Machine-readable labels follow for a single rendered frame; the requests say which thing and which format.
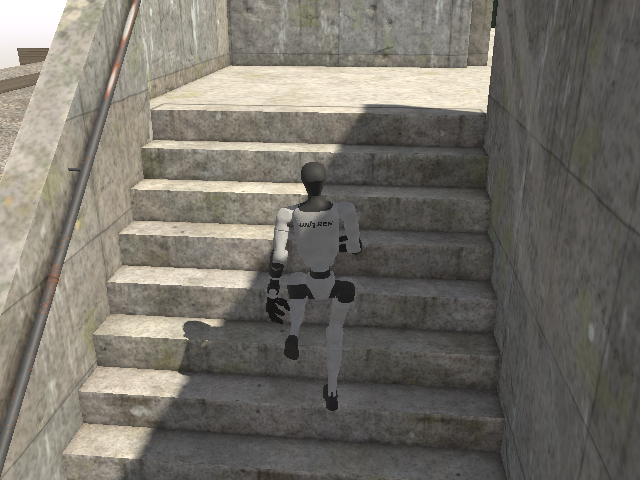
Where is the robot right shin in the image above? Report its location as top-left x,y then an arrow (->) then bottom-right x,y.
326,327 -> 344,397

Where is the robot left upper arm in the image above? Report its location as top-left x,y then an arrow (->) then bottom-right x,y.
272,205 -> 295,264

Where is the left robot thigh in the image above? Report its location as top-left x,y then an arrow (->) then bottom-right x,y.
287,272 -> 308,302

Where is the left robot forearm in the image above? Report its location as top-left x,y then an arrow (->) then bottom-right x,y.
266,249 -> 284,299

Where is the robot right upper arm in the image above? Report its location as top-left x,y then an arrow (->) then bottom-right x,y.
337,202 -> 361,253

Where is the robot left hand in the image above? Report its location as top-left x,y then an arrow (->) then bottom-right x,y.
266,297 -> 290,324

